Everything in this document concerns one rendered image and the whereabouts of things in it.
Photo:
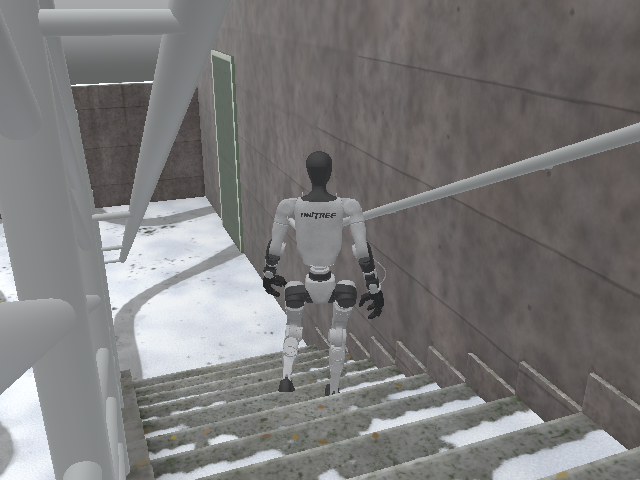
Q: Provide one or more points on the robot shin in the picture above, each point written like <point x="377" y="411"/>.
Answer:
<point x="336" y="363"/>
<point x="289" y="354"/>

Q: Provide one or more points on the robot right shin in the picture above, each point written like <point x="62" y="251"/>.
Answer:
<point x="336" y="363"/>

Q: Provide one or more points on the left robot upper arm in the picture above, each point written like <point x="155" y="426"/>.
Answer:
<point x="285" y="208"/>

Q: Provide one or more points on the robot left forearm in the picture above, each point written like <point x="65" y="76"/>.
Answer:
<point x="271" y="263"/>

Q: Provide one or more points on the robot left shin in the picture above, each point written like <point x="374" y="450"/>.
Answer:
<point x="289" y="354"/>

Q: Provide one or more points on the right robot hand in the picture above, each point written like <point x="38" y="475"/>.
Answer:
<point x="378" y="303"/>

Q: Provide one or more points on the left robot hand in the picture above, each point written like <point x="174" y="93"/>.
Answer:
<point x="278" y="281"/>

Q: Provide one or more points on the right robot upper arm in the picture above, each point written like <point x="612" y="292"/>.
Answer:
<point x="353" y="209"/>

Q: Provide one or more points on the robot right forearm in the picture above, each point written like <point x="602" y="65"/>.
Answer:
<point x="369" y="272"/>

